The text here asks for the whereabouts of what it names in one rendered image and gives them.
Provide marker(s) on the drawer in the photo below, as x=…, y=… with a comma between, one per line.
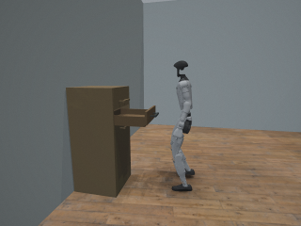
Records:
x=134, y=117

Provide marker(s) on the left robot forearm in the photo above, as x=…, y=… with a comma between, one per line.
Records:
x=185, y=112

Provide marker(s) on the robot left thigh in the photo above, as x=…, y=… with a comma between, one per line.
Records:
x=174, y=148

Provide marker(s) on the robot left upper arm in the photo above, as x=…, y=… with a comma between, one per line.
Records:
x=185, y=92

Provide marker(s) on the robot right thigh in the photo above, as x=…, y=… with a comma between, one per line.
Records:
x=175, y=127

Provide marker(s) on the cabinet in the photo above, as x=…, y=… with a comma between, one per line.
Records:
x=100, y=150

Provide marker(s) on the robot thigh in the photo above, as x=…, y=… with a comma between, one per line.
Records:
x=175, y=127
x=174, y=148

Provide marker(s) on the left robot hand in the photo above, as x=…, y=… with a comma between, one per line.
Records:
x=178, y=136

